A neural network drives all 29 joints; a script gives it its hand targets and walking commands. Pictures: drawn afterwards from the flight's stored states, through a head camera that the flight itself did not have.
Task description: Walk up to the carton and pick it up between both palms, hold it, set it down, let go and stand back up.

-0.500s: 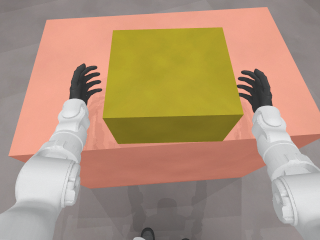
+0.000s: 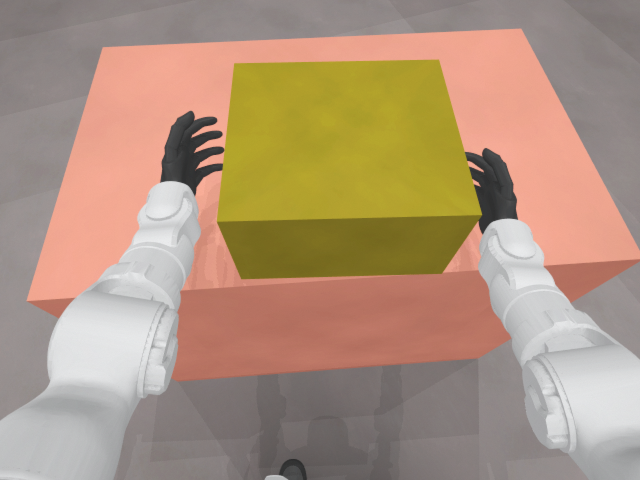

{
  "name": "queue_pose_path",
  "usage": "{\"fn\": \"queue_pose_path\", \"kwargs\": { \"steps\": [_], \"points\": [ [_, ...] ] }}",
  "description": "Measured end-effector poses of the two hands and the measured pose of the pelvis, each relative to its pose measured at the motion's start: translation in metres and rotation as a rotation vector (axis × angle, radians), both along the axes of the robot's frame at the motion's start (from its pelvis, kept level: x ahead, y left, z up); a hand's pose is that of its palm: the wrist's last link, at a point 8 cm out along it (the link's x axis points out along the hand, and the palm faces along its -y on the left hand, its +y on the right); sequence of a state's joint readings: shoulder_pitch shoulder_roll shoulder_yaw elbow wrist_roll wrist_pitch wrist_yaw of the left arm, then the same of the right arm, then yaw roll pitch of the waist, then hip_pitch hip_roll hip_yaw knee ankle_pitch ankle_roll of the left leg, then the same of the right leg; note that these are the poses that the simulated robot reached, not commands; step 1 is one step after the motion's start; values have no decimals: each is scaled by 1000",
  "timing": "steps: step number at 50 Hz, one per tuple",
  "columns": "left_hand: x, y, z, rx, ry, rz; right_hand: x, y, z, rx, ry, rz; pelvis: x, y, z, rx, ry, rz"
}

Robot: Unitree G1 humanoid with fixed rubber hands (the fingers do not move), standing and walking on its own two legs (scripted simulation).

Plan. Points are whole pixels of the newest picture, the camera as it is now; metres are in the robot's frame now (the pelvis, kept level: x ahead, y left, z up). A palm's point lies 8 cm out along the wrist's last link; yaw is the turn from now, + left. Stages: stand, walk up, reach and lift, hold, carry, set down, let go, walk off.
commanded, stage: reach and lift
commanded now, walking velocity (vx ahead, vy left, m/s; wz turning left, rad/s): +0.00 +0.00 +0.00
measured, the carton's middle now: (339, 170) +0.54 +0.01 +0.00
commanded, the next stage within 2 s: none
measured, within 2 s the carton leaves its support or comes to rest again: neither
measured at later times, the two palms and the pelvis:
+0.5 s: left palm (187, 177) +0.48 +0.20 +0.05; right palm (493, 213) +0.46 -0.18 +0.03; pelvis +0.00 +0.00 +0.00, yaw +0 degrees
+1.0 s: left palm (188, 182) +0.48 +0.20 +0.04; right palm (489, 217) +0.45 -0.18 +0.02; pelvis +0.00 +0.00 +0.00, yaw +0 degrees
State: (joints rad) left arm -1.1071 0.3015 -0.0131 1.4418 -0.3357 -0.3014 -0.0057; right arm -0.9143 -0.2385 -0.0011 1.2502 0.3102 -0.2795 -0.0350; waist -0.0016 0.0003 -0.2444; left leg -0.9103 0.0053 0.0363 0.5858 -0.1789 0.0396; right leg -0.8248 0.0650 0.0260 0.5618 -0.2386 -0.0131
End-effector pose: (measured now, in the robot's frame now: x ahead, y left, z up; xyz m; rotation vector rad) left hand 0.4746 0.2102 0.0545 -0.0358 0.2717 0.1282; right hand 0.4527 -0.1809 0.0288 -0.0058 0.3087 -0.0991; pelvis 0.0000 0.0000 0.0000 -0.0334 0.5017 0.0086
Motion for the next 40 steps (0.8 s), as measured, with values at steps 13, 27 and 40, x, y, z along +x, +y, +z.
{"fn": "queue_pose_path", "kwargs": {
  "steps": [13, 27, 40],
  "points": [
    [4, -6, 0, 25, 3, -4, 3, 0, -3, 0, 21, 0, 1, 0, 0, 0, 2, 0],
    [5, -6, -1, 38, -2, -11, 4, 0, -2, -18, 17, 4, 1, 0, 0, 0, 2, 0],
    [3, -6, -7, 14, -58, -8, 1, 3, -8, -3, -38, -38, 0, 0, 0, 0, 0, 0]
  ]
}}
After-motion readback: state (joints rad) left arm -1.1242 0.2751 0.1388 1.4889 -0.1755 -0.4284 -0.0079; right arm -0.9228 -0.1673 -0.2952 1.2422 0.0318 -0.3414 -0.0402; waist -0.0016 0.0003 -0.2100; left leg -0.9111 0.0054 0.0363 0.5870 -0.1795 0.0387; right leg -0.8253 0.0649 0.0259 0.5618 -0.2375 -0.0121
